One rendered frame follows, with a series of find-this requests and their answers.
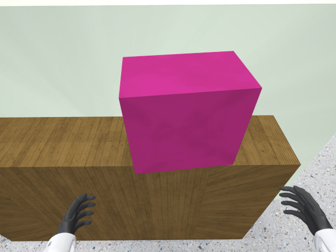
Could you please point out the right robot hand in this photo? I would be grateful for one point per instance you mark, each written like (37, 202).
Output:
(310, 212)

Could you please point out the carton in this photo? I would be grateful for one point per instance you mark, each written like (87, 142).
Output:
(186, 111)

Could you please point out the pedestal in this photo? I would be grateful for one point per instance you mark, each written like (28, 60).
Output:
(47, 162)

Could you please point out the right robot forearm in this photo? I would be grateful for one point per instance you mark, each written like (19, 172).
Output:
(325, 240)

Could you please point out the left robot forearm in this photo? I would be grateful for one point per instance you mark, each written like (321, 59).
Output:
(63, 242)

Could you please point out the left robot hand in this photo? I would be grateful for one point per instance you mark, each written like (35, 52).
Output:
(69, 223)

